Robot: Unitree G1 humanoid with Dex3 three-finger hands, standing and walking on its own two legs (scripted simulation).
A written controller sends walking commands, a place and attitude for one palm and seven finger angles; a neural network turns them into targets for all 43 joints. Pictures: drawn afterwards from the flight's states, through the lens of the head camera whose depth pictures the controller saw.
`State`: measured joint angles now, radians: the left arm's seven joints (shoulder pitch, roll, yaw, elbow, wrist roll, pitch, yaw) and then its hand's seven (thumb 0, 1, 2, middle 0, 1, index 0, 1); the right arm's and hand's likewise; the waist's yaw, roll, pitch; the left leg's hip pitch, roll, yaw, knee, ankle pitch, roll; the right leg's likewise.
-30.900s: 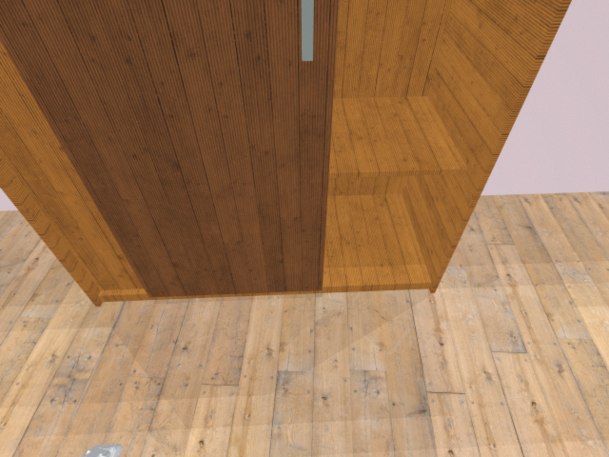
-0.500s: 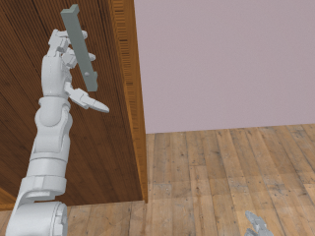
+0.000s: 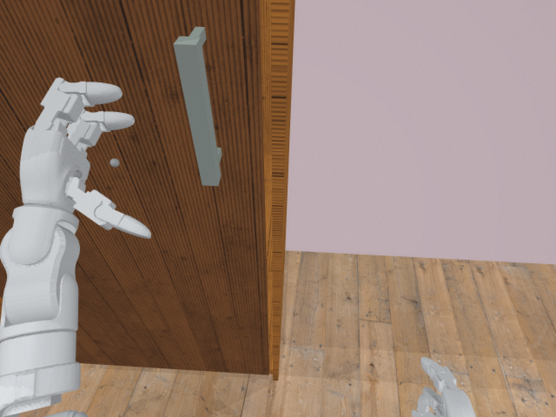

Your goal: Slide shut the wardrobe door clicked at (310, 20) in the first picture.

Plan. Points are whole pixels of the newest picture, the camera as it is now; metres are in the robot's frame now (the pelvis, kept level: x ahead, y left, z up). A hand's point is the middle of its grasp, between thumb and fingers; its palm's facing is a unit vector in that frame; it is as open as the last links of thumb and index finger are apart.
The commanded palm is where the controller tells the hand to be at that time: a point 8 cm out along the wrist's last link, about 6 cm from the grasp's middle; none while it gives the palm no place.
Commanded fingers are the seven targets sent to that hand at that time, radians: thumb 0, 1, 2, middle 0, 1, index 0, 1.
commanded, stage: slip the hand off the handle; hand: left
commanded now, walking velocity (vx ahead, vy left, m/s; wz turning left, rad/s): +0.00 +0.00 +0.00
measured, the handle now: (205, 112) +0.38 +0.14 +0.27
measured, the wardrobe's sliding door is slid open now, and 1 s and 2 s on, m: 0.01 0.01 0.01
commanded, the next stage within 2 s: draw the hand back to the body in 0.78 s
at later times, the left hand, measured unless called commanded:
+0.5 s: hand (88, 228) +0.22 +0.21 +0.24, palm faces +0.19 -0.97 -0.17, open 14.7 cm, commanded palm +0.18 +0.25 +0.24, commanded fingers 0.00 -0.55 0.20 -0.25 -1.15 -0.25 -1.15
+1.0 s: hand (67, 246) +0.20 +0.23 +0.23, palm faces +0.18 -0.97 -0.14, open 14.7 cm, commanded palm +0.16 +0.26 +0.24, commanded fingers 0.00 -0.55 0.20 -0.25 -1.15 -0.25 -1.15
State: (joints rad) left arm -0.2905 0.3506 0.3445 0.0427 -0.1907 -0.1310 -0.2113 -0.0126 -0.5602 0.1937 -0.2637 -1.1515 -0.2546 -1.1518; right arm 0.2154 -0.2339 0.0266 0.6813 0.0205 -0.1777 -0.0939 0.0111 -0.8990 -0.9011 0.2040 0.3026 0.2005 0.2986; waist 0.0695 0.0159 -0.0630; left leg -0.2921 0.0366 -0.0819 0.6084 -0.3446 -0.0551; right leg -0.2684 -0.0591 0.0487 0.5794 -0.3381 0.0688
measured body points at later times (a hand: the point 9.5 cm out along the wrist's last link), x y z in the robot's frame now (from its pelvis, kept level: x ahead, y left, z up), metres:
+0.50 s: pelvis -0.02 +0.00 +0.00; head -0.06 -0.02 +0.45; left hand +0.20 +0.26 +0.25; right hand +0.18 -0.21 -0.07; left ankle -0.01 +0.16 -0.73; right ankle -0.02 -0.17 -0.73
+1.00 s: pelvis -0.03 -0.01 +0.00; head -0.07 -0.02 +0.45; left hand +0.18 +0.28 +0.24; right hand +0.16 -0.23 -0.06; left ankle -0.01 +0.16 -0.73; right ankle -0.02 -0.17 -0.73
